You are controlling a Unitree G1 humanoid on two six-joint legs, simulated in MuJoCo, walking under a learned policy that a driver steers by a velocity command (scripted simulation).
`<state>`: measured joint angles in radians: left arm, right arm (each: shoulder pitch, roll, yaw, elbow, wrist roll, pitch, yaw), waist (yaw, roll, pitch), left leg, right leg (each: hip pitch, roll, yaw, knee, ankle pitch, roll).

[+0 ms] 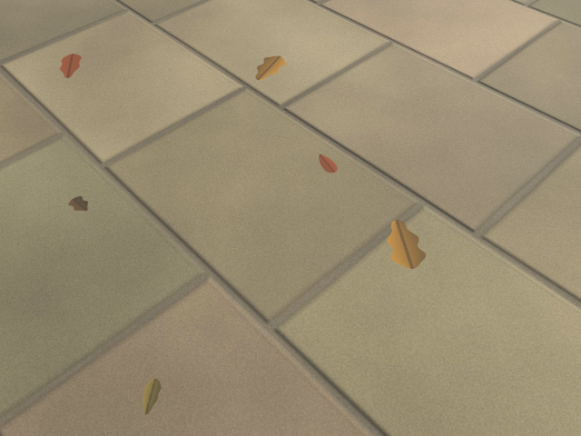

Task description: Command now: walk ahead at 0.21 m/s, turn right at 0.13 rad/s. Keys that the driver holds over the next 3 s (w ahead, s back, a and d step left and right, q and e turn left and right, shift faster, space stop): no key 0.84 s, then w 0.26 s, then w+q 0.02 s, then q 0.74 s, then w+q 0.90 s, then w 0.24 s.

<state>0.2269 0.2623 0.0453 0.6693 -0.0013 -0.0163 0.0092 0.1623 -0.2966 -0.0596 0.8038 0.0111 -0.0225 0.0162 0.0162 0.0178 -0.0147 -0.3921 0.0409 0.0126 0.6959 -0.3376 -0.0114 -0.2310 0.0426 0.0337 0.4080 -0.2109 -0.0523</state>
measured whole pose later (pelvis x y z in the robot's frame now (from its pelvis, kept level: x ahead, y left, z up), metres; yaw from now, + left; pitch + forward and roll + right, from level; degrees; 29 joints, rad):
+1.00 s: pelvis +0.05 +0.04 -0.01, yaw +0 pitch -1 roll +0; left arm 0.24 0.25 0.06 0.97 -0.02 -0.01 0.04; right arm 0.20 -0.27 -0.03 1.00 0.01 -0.02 -0.02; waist -0.01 0.01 0.01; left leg -0.17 -0.03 0.04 0.47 -0.28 0.06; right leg -0.27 -0.01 0.00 0.77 -0.47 -0.02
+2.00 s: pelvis +0.20 +0.00 +0.00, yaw +27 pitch +3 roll -1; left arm 0.09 0.30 0.07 0.83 -0.01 -0.02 0.03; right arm 0.18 -0.30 -0.09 0.72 0.02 0.01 -0.03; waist -0.02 -0.01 0.03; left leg -0.33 -0.08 -0.11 0.44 -0.16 0.06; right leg -0.46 -0.01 0.08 0.75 -0.35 0.06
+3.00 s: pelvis +0.51 +0.32 -0.01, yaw +59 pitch +2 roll +1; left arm 0.06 0.28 0.03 0.67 0.00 -0.11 -0.03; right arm 0.35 -0.29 -0.06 0.74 0.02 -0.06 0.00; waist -0.08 -0.05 0.02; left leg -0.04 -0.11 -0.12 0.36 -0.34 0.06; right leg -0.60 -0.05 0.04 0.54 0.08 0.01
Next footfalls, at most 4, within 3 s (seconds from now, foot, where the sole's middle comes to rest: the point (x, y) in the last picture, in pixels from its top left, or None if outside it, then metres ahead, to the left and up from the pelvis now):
0.08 left None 0.07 0.13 -0.78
1.20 right None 0.16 -0.13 -0.78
1.66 left None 0.24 0.11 -0.78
2.10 right None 0.34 -0.10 -0.78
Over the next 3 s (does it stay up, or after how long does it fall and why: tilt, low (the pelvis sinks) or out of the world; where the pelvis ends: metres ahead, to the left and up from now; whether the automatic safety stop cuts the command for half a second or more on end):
stays up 0.51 0.32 -0.01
